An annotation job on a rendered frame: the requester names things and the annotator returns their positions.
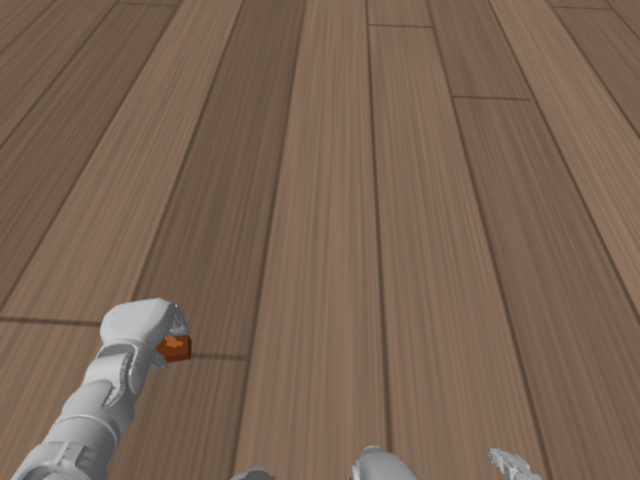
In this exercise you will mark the small box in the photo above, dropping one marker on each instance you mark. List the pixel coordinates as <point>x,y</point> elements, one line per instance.
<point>177,348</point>

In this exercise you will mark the right robot hand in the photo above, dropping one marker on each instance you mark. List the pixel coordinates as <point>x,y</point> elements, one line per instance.
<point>513,467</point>

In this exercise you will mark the left robot hand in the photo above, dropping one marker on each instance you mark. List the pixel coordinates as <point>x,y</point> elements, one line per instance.
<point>147,321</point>

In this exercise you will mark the left robot arm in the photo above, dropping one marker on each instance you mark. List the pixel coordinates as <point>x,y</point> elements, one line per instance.
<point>84,437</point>

